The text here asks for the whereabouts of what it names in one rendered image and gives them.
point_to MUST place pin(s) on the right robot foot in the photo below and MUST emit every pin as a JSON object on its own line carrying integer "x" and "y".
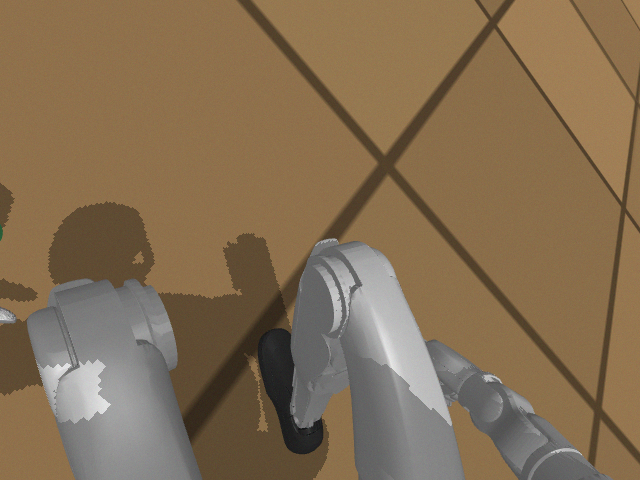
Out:
{"x": 277, "y": 368}

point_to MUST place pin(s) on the left robot hand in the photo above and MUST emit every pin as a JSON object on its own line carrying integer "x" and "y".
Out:
{"x": 7, "y": 316}

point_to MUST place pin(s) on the right robot arm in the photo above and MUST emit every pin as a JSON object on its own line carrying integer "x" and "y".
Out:
{"x": 532, "y": 447}

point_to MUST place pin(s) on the right robot hand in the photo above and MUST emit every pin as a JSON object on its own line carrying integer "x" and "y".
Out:
{"x": 452, "y": 369}

